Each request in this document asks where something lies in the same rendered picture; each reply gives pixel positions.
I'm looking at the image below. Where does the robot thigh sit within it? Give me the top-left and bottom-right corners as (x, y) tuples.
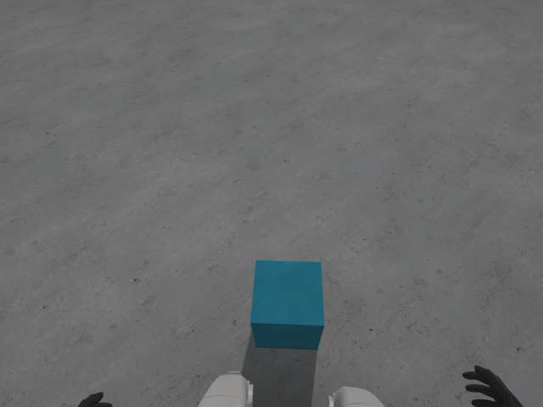
(198, 374), (254, 407)
(327, 387), (384, 407)

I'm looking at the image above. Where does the robot right hand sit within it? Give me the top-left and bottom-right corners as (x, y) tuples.
(462, 365), (523, 407)

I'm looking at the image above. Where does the robot left thigh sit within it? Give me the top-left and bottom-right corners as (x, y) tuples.
(198, 374), (254, 407)

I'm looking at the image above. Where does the carton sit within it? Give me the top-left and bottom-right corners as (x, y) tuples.
(250, 260), (324, 350)

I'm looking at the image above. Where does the robot right thigh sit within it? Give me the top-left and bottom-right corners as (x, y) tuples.
(327, 387), (384, 407)

